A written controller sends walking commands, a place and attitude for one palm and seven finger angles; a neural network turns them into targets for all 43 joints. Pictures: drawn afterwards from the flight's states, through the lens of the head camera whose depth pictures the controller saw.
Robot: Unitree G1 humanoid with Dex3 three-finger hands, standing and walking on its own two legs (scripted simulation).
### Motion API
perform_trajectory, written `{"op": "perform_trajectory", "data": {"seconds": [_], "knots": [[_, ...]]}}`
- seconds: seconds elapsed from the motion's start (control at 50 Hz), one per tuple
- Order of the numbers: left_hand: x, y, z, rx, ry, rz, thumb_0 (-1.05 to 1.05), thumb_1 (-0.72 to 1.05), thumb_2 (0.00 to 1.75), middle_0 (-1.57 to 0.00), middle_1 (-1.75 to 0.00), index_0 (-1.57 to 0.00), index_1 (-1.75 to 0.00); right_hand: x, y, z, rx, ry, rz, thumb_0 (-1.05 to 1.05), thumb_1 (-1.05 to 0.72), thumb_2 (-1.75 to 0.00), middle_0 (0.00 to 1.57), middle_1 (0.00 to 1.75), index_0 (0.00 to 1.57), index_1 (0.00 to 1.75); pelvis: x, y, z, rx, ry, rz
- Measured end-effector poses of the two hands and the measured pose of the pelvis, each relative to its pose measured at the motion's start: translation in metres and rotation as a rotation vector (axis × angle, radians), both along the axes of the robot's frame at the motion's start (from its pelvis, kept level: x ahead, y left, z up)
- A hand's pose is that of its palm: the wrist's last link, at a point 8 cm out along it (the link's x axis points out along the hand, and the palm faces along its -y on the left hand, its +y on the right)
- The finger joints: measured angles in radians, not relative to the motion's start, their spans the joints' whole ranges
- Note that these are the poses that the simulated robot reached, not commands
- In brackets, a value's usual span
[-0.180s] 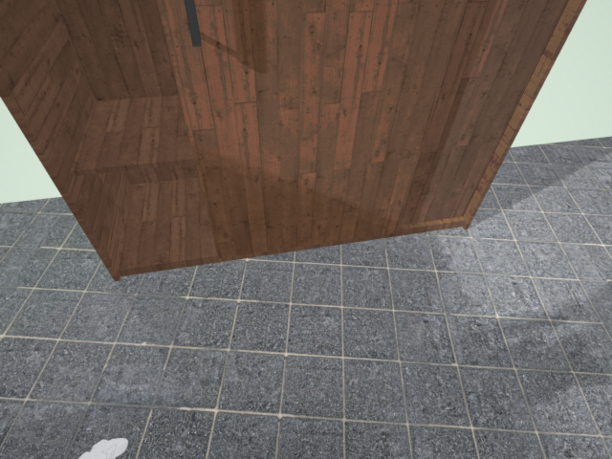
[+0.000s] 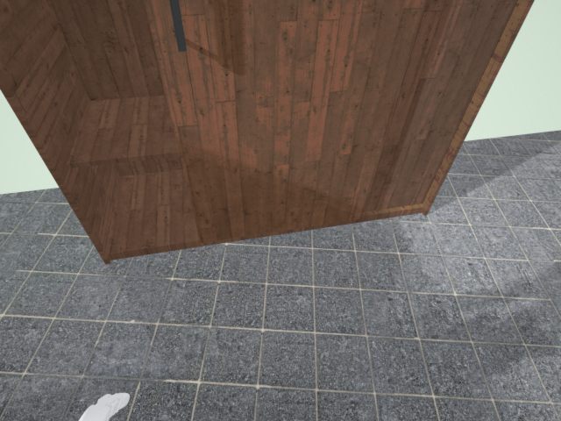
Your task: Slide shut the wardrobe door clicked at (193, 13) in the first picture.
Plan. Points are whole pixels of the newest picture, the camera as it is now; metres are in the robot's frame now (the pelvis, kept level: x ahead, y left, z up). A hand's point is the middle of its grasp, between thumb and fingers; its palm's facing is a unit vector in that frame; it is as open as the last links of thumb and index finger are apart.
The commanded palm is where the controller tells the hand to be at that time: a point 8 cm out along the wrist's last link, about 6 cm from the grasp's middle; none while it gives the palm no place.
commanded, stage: stand and wait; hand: right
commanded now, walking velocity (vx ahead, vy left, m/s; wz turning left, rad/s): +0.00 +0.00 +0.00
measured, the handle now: out of the picture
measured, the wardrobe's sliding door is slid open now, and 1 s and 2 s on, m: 0.39 0.39 0.39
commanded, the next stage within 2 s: look at it before walking up in 0.64 s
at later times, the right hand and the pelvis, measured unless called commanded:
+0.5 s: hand out of the picture +0.05 -0.23 -0.15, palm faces -0.02 +0.94 -0.35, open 7.4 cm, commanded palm none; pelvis -0.01 +0.02 +0.00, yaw +0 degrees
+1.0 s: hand out of the picture +0.06 -0.23 -0.15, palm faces -0.02 +0.94 -0.33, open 7.4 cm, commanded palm none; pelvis -0.02 +0.02 +0.01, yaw +0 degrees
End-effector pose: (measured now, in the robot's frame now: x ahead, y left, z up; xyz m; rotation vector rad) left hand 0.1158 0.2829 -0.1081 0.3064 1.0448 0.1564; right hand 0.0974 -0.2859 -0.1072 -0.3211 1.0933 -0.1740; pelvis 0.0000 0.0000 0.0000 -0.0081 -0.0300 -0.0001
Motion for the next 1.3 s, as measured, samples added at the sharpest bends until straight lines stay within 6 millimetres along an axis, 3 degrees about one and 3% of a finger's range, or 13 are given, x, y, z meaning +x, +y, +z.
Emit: {"op": "perform_trajectory", "data": {"seconds": [0.12, 0.34, 0.52, 0.86, 1.3], "knots": [[-0.011, 0.005, -0.002, -0.001, 0.031, 0.008, 0.01, 0.91, 0.9, -0.2, -0.3, -0.2, -0.3, -0.014, 0.009, -0.004, 0.016, 0.029, -0.01, 0.01, -0.9, -0.9, 0.21, 0.3, 0.2, 0.3, -0.004, 0.005, 0.001, 0.0, -0.001, -0.001], [-0.051, 0.022, -0.009, 0.014, 0.137, 0.049, 0.01, 0.91, 0.9, -0.2, -0.3, -0.2, -0.3, -0.044, 0.009, -0.007, 0.0, 0.112, -0.039, 0.01, -0.9, -0.9, 0.21, 0.3, 0.2, 0.3, -0.01, 0.013, 0.003, 0.002, -0.004, 0.0], [-0.069, 0.029, -0.011, 0.014, 0.175, 0.067, 0.01, 0.91, 0.9, -0.2, -0.3, -0.2, -0.3, -0.05, 0.008, -0.004, -0.014, 0.123, -0.042, 0.01, -0.9, -0.9, 0.21, 0.3, 0.2, 0.3, -0.014, 0.017, 0.004, 0.002, -0.007, 0.002], [-0.066, 0.027, -0.009, 0.006, 0.15, 0.06, 0.01, 0.91, 0.9, -0.2, -0.3, -0.2, -0.3, -0.039, 0.015, -0.003, 0.0, 0.08, -0.027, 0.0, -0.9, -0.9, 0.21, 0.3, 0.2, 0.3, -0.017, 0.019, 0.005, 0.003, -0.007, 0.002], [-0.059, 0.024, -0.007, 0.015, 0.163, 0.053, 0.01, 0.91, 0.9, -0.2, -0.3, -0.2, -0.3, -0.049, 0.009, -0.006, 0.0, 0.126, -0.043, 0.01, -0.9, -0.9, 0.21, 0.3, 0.2, 0.3, -0.012, 0.015, 0.006, 0.005, -0.001, 0.0]]}}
